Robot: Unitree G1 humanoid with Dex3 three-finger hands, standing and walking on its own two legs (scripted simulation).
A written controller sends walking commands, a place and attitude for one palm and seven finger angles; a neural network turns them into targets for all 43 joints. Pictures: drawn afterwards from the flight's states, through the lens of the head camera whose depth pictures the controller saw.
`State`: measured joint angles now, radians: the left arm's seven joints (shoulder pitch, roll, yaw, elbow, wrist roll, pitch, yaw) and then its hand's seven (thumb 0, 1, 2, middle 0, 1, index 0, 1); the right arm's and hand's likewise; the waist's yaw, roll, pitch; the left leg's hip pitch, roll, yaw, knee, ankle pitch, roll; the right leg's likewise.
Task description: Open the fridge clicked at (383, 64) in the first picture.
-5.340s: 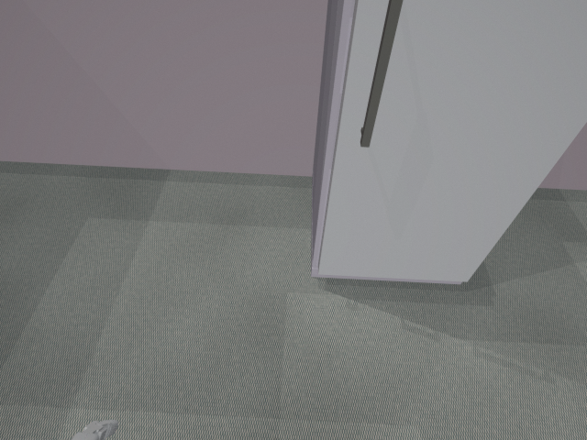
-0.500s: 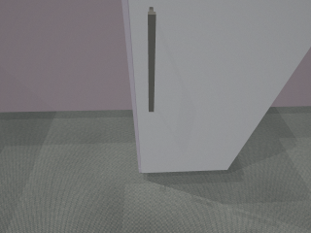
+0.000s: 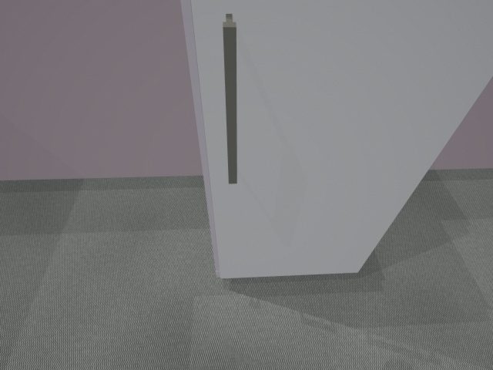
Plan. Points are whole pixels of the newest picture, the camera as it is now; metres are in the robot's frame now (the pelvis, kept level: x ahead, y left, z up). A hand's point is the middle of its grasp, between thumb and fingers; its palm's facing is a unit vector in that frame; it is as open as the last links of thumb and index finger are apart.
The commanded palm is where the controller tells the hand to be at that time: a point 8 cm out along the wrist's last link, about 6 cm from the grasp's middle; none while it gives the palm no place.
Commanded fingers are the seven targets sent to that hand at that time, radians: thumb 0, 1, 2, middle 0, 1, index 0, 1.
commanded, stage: look again from close up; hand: left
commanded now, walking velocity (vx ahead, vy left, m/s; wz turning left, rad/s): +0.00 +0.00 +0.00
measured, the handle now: (231, 113) +0.54 +0.07 +0.13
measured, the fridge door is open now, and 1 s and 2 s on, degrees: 0 0 0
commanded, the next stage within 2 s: shuffle to correct the standing spot in 1.04 s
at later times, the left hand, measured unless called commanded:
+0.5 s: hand out of the picture +0.01 +0.20 -0.18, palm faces +0.01 -0.98 -0.21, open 7.4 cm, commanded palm none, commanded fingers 0.00 0.90 0.90 -0.20 -0.30 -0.20 -0.30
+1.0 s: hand out of the picture -0.02 +0.19 -0.19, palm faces +0.02 -0.99 -0.17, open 7.4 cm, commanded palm none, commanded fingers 0.00 0.90 0.90 -0.20 -0.30 -0.20 -0.30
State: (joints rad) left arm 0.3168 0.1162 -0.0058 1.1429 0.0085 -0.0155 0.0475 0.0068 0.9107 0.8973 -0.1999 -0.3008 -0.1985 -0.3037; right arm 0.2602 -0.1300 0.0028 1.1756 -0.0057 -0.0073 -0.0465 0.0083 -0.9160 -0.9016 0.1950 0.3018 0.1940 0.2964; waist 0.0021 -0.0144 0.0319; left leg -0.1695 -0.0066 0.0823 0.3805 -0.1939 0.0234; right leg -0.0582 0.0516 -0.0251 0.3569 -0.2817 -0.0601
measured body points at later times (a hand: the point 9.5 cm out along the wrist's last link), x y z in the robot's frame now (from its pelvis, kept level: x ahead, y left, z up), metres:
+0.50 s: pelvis +0.00 +0.02 -0.01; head +0.00 +0.02 +0.44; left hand +0.01 +0.25 -0.16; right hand +0.01 -0.20 -0.17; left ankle +0.01 +0.11 -0.74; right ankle -0.06 -0.07 -0.74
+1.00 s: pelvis +0.00 +0.02 -0.01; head +0.01 +0.03 +0.44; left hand -0.02 +0.24 -0.17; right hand +0.02 -0.21 -0.16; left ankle +0.01 +0.11 -0.74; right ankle -0.06 -0.07 -0.74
